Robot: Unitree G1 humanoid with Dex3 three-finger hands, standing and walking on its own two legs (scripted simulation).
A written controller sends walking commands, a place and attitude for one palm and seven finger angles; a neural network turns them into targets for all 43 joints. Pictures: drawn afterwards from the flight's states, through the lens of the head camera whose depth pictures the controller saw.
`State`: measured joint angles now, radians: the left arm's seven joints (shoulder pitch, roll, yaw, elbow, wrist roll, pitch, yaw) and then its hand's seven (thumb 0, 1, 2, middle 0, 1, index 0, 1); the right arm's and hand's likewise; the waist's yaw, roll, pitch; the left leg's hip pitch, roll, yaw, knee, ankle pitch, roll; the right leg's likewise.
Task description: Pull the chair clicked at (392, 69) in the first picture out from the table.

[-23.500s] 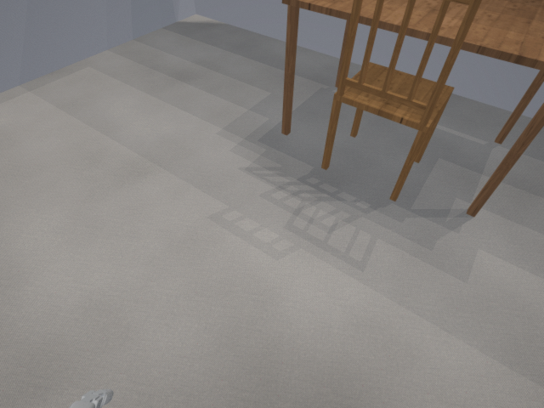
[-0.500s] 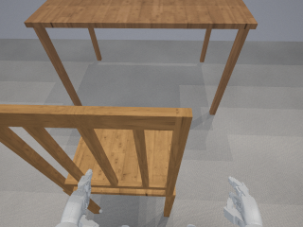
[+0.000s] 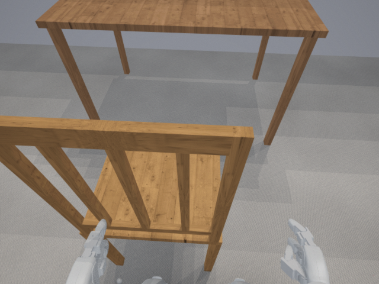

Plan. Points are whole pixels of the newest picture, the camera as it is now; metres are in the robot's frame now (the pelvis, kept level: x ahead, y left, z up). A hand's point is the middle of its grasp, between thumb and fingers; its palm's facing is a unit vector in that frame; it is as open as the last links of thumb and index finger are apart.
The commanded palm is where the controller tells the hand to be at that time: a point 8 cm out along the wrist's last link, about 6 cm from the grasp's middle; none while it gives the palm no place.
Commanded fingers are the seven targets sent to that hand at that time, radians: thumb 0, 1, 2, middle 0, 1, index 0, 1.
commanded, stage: draw the hand back to the body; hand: left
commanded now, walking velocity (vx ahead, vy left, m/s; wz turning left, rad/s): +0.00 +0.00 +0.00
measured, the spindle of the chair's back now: (134, 196) +0.30 +0.14 +0.01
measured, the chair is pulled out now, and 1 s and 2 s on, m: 0.63 0.63 0.62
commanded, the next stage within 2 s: step back with the hand held close in 1.48 s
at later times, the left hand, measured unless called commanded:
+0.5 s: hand (67, 254) +0.16 +0.19 +0.11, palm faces +0.16 -0.95 -0.28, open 16.9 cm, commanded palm +0.12 +0.24 +0.13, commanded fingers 0.00 -0.15 0.39 -0.05 -0.08 -0.05 -0.08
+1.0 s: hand (13, 198) +0.20 +0.25 +0.20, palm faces +0.41 -0.81 -0.43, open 10.8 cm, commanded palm +0.16 +0.29 +0.22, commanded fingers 0.00 0.75 0.83 -0.18 -0.27 -0.18 -0.27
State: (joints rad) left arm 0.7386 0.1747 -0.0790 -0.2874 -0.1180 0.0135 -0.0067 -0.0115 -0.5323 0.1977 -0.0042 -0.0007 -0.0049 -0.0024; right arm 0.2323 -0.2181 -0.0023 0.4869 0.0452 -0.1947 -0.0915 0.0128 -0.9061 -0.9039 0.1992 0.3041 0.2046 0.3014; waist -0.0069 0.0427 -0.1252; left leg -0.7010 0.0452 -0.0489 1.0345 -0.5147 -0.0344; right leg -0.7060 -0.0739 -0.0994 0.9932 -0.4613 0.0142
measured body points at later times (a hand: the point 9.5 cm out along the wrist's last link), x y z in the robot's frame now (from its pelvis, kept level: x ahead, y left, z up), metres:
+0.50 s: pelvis +0.00 +0.00 +0.01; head +0.00 -0.02 +0.46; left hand +0.14 +0.24 +0.13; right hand +0.19 -0.23 -0.06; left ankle +0.00 +0.14 -0.67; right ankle +0.02 -0.13 -0.67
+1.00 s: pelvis +0.02 +0.00 +0.06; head +0.02 -0.02 +0.51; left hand +0.18 +0.29 +0.22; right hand +0.23 -0.21 -0.02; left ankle +0.00 +0.14 -0.67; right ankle +0.02 -0.13 -0.67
